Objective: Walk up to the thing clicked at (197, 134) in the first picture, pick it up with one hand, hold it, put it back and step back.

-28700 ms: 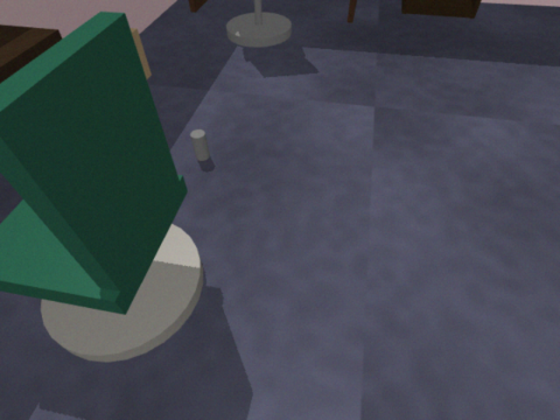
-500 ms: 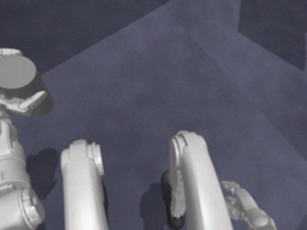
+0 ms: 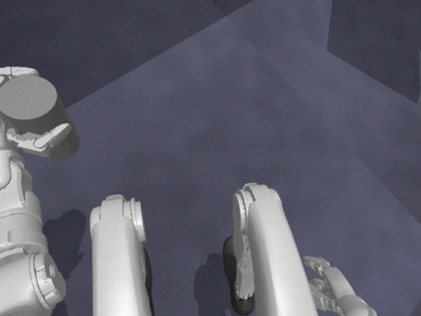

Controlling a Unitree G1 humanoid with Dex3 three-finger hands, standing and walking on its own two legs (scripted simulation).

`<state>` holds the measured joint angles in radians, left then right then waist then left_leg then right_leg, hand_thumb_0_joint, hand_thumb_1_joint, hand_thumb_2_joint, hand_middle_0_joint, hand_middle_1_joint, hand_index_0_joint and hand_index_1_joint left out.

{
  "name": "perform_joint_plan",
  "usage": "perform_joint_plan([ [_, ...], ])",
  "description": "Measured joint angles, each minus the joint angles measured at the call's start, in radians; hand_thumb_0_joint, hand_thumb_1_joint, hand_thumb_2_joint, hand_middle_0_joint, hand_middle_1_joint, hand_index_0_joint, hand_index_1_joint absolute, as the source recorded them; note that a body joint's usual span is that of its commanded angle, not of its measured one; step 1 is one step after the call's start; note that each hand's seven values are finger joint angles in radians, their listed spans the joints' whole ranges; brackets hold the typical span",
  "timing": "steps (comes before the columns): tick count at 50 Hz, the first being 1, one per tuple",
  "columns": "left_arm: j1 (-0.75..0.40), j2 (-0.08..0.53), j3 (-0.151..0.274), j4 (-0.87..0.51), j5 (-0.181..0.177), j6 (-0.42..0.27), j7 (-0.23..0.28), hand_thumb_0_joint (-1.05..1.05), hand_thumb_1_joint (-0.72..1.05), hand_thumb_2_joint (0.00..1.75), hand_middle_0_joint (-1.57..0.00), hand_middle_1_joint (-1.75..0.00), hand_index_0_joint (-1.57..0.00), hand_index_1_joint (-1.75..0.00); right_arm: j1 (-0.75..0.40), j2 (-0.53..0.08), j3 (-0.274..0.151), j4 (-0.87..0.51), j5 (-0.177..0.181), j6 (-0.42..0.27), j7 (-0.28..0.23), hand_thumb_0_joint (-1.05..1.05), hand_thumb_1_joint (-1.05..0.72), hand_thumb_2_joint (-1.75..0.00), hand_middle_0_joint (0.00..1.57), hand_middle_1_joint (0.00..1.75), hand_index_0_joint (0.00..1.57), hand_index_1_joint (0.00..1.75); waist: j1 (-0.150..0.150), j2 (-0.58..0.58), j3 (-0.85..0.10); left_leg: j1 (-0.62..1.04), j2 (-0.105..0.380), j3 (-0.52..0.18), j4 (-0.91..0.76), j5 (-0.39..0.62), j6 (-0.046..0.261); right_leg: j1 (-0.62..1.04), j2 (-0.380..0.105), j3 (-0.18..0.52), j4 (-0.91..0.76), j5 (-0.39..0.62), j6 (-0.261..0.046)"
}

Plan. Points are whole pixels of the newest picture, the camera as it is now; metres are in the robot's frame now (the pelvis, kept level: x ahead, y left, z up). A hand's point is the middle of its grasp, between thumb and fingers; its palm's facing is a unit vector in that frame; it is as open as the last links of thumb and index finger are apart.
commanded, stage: lift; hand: left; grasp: from the side
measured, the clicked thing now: (45, 123) +0.45 +0.27 -0.05
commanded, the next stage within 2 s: none
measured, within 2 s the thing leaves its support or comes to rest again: neither
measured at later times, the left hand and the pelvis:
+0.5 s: hand (21, 106) +0.44 +0.26 +0.04, palm faces +0.21 -0.98 -0.05, open 11.1 cm; pelvis +0.00 +0.00 +0.04, yaw +2 degrees
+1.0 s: hand out of the picture +0.40 +0.24 +0.21, palm faces +0.22 -0.97 -0.07, open 11.1 cm; pelvis +0.03 +0.00 +0.18, yaw +4 degrees
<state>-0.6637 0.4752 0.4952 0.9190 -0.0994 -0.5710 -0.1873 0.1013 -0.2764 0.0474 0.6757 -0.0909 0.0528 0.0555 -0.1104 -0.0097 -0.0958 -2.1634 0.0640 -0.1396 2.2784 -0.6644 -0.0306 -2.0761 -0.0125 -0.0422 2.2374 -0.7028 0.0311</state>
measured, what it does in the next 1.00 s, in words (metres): rises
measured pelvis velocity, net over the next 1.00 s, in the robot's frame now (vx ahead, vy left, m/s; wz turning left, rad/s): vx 0.03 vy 0.00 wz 0.07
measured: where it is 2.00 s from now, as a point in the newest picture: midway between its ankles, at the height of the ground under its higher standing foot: (192, 295)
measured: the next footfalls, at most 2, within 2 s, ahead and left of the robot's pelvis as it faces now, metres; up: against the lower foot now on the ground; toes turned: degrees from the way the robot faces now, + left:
none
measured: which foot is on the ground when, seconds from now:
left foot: down 0.00-1.00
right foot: down 0.00-1.00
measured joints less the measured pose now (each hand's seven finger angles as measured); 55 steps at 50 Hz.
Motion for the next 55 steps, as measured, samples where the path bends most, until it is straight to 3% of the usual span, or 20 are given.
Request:
perform_joint_plan([
  [7,-0.002,-0.003,-0.003,0.006,0.009,0.002,0.000,0.03,-0.51,1.13,-0.69,-1.04,-0.63,-1.02,0.008,0.002,-0.004,0.003,0.001,0.002,-0.001,0.00,-0.91,-0.90,0.20,0.30,0.20,0.30,-0.002,0.001,-0.004,0.009,0.000,0.005,-0.014,0.003,-0.001,0.007,-0.002,0.003,-0.010,0.002,-0.001],
  [18,0.036,-0.033,-0.016,-0.050,-0.024,0.025,-0.038,0.03,-0.51,1.13,-0.70,-1.04,-0.64,-1.02,0.021,0.003,-0.024,-0.001,0.026,-0.002,-0.014,0.00,-0.93,-0.90,0.20,0.30,0.20,0.30,0.012,0.015,-0.029,0.048,0.000,0.019,-0.061,0.004,-0.001,0.039,-0.006,0.010,-0.050,0.001,-0.003],
  [29,0.120,-0.086,-0.061,-0.200,-0.061,0.093,-0.031,0.03,-0.51,1.13,-0.70,-1.04,-0.64,-1.01,0.022,0.010,-0.042,-0.028,0.062,-0.016,-0.036,0.00,-0.93,-0.90,0.20,0.30,0.20,0.30,0.044,0.025,-0.065,0.157,0.005,0.036,-0.187,0.008,-0.002,0.140,-0.011,0.009,-0.169,0.005,-0.010],
  [38,0.232,-0.137,-0.114,-0.382,-0.075,0.181,0.016,0.03,-0.51,1.13,-0.70,-1.03,-0.64,-1.01,0.015,0.017,-0.058,-0.061,0.092,-0.024,-0.059,0.00,-0.92,-0.90,0.20,0.30,0.20,0.30,0.065,0.030,-0.081,0.302,0.011,0.052,-0.329,0.015,0.003,0.284,-0.013,0.006,-0.316,0.018,-0.008],
  [48,0.390,-0.177,-0.202,-0.582,-0.075,0.261,0.089,0.03,-0.51,1.12,-0.70,-1.03,-0.64,-1.00,0.017,0.035,-0.061,-0.079,0.113,-0.042,-0.088,0.00,-0.92,-0.90,0.20,0.30,0.20,0.30,0.081,0.036,-0.079,0.533,0.008,0.070,-0.533,0.036,0.005,0.516,-0.022,0.001,-0.522,0.041,-0.007],
  [55,0.459,-0.195,-0.251,-0.622,-0.077,0.293,0.124,0.03,-0.51,1.12,-0.70,-1.02,-0.64,-1.00,0.036,0.047,-0.050,-0.068,0.120,-0.061,-0.100,0.00,-0.92,-0.90,0.20,0.30,0.20,0.30,0.086,0.045,-0.080,0.737,0.007,0.079,-0.700,0.059,0.008,0.722,-0.025,-0.006,-0.696,0.069,-0.005],
])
